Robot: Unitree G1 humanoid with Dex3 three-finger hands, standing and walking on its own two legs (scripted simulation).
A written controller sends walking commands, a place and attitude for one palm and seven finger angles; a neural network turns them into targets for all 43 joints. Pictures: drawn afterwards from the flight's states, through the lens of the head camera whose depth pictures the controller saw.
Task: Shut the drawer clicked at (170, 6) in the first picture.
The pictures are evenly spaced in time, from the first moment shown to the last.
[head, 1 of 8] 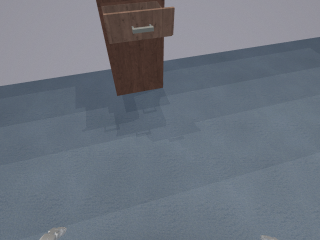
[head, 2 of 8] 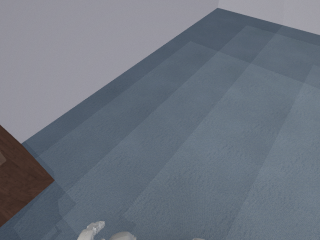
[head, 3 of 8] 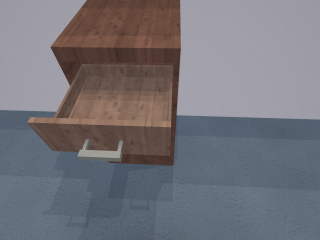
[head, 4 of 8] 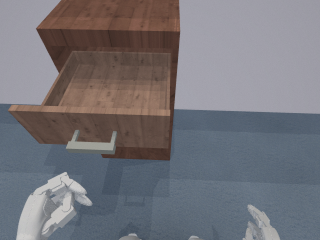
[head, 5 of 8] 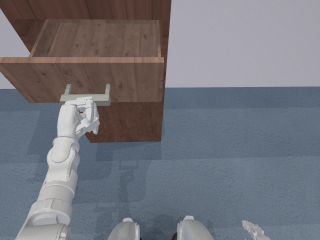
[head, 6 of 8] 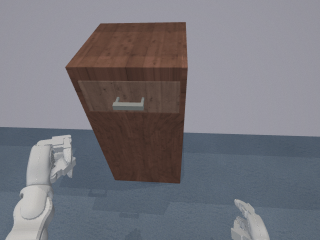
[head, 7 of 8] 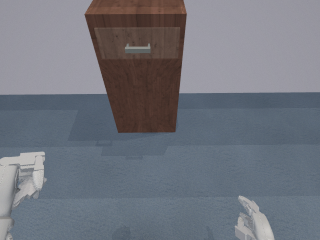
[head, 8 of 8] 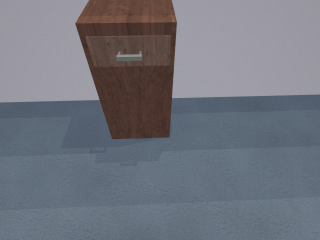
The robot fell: no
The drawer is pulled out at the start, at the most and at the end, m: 0.29 0.29 0.00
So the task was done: yes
